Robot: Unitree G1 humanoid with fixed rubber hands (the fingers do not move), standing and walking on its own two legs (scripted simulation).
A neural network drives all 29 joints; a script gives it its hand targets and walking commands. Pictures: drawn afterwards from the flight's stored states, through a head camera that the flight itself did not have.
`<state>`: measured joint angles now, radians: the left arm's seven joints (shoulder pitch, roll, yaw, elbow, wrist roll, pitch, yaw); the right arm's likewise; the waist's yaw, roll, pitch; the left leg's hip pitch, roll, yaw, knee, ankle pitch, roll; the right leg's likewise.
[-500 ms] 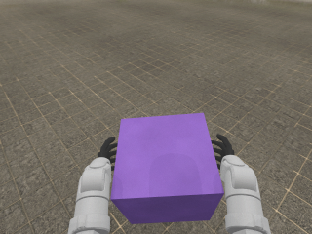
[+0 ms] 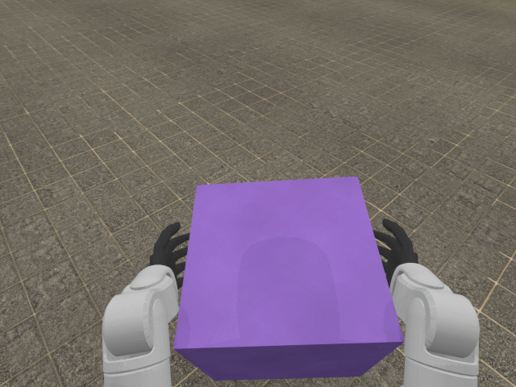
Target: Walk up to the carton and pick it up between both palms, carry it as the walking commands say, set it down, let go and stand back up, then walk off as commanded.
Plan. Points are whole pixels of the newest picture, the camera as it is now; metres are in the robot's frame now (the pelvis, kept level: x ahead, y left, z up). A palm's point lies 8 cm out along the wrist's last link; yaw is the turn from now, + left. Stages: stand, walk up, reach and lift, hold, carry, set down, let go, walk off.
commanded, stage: carry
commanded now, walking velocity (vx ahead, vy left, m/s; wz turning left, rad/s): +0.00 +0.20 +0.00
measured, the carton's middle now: (281, 284) +0.27 -0.01 +0.04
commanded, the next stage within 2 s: none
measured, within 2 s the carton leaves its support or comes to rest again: neither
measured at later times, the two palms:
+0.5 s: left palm (141, 306) +0.20 +0.17 +0.11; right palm (403, 317) +0.19 -0.15 +0.10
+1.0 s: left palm (79, 344) +0.16 +0.24 +0.09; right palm (357, 356) +0.15 -0.09 +0.10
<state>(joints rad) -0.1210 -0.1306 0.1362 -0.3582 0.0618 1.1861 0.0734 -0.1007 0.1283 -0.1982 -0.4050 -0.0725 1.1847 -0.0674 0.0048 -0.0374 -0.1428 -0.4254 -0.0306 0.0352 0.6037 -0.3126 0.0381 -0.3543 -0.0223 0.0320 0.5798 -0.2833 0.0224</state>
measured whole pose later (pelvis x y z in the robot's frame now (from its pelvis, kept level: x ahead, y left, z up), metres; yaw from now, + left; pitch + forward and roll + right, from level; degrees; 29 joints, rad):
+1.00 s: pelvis -0.09 +0.09 +0.00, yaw -3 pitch +3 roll -1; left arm -0.05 -0.13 0.13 -0.44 0.03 1.19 0.09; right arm -0.06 0.13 -0.16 -0.46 -0.05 1.20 -0.08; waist 0.01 0.00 -0.10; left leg -0.39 -0.03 0.13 0.55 -0.22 0.11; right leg -0.39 -0.07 -0.06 0.71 -0.44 0.04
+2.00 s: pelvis -0.17 +0.21 +0.00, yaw -3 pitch +2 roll -2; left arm -0.02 -0.13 0.13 -0.46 0.03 1.18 0.08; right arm -0.04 0.13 -0.15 -0.48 -0.05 1.19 -0.09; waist 0.00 0.00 -0.07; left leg -0.38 0.00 0.11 0.59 -0.25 0.08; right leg -0.42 -0.13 -0.08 0.89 -0.51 0.08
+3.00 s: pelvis -0.24 +0.31 +0.00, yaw -6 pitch +3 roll -1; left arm -0.03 -0.13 0.12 -0.51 0.02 1.20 0.09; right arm -0.03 0.13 -0.14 -0.53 -0.05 1.19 -0.08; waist 0.01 0.01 -0.06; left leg -0.40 -0.01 0.15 0.59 -0.25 0.11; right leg -0.40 -0.07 -0.08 0.80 -0.49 0.08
